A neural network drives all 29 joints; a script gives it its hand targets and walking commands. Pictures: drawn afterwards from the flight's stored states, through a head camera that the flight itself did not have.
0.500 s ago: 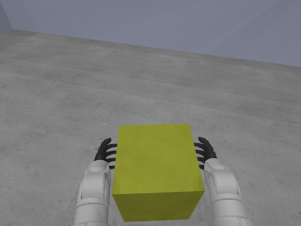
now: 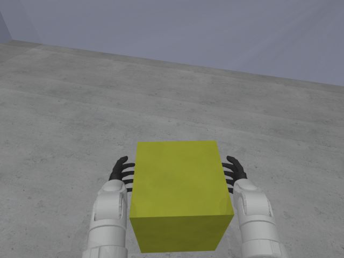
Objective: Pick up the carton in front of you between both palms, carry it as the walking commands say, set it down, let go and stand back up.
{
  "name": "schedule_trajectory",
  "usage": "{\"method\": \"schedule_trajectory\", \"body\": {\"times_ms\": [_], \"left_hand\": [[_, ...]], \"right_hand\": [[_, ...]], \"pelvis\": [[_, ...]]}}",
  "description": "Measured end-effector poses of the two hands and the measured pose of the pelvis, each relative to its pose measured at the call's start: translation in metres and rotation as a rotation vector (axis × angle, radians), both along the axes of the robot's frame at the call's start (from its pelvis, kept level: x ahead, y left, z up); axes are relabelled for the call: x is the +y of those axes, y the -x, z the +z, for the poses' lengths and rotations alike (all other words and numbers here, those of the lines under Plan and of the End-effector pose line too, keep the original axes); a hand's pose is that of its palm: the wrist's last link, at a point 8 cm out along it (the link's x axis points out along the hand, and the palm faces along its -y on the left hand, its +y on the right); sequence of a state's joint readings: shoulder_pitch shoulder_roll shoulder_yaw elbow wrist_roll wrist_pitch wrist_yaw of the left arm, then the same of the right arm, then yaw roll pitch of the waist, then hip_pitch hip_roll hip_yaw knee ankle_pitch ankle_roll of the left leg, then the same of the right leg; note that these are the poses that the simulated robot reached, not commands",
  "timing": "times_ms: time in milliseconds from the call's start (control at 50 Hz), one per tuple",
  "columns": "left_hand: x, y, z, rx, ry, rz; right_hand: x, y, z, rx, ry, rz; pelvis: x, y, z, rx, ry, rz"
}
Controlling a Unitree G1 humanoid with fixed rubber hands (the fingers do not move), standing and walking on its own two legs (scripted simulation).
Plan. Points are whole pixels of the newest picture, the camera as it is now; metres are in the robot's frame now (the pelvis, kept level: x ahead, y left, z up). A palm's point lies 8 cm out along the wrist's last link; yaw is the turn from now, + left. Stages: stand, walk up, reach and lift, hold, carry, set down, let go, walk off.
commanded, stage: set down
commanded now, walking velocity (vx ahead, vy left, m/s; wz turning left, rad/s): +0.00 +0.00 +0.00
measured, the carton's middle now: (177, 198) +0.31 +0.00 -0.04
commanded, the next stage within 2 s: none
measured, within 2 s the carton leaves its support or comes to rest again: neither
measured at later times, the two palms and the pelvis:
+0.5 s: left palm (122, 198) +0.33 +0.16 -0.07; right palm (221, 190) +0.35 -0.14 -0.06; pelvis -0.02 -0.03 -0.03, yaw +2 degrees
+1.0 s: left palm (129, 211) +0.38 +0.15 -0.23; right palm (210, 205) +0.40 -0.14 -0.23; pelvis -0.04 -0.04 -0.16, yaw -2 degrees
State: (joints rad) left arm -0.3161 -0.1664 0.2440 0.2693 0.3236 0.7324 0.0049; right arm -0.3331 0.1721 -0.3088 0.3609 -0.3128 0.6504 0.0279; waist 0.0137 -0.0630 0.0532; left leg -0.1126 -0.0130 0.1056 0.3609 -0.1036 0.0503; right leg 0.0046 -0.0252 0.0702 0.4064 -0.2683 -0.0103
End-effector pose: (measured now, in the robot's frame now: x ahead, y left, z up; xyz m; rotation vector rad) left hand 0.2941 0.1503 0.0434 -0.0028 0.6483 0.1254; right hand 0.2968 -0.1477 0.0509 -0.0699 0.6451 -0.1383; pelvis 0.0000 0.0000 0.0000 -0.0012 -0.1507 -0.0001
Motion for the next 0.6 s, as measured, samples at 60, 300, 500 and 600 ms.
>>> {"method": "schedule_trajectory", "body": {"times_ms": [60, 300, 500, 600], "left_hand": [[0.0, -0.002, 0.001, 0.0, 0.002, 0.001], [-0.002, -0.026, -0.025, 0.02, 0.056, 0.059], [0.006, -0.037, -0.116, 0.042, 0.006, 0.081], [0.005, -0.038, -0.176, 0.036, 0.009, 0.094]], "right_hand": [[0.0, -0.002, 0.0, 0.0, -0.001, -0.001], [0.0, -0.03, -0.021, 0.018, -0.007, -0.004], [0.008, -0.057, -0.113, 0.042, 0.017, 0.066], [0.007, -0.061, -0.174, 0.037, -0.008, 0.061]], "pelvis": [[0.0, -0.001, 0.0, 0.0, -0.001, 0.0], [-0.015, 0.006, -0.008, 0.046, -0.007, 0.009], [-0.034, 0.022, -0.032, 0.295, 0.013, 0.037], [-0.041, 0.028, -0.055, 0.461, 0.026, 0.04]]}}
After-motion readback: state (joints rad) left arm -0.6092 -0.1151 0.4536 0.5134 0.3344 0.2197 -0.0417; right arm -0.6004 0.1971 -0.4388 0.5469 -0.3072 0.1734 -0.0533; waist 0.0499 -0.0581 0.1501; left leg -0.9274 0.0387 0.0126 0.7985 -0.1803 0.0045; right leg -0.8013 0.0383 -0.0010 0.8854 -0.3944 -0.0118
